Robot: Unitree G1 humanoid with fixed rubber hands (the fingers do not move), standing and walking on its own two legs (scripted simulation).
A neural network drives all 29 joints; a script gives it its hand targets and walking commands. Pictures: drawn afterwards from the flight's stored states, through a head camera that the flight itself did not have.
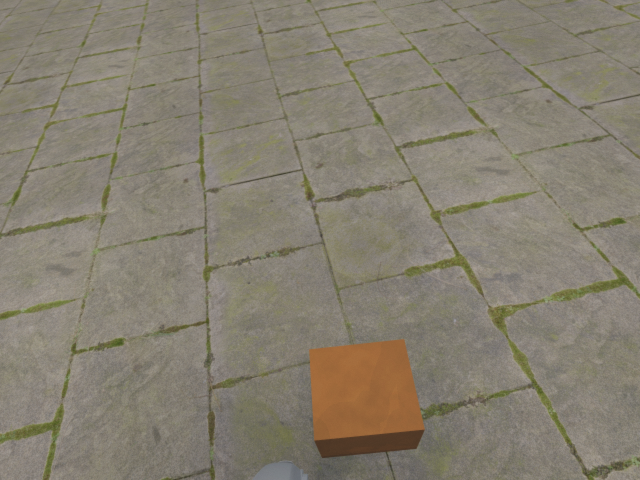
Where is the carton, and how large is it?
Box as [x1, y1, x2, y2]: [309, 339, 424, 457]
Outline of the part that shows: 403,339 309,349 314,440 322,457 416,448 424,428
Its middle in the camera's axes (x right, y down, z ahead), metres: +0.13 +0.44 +1.09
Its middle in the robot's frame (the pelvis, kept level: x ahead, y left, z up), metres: +0.43 -0.02 -0.66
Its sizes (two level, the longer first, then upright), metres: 0.272 0.239 0.211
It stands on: the floor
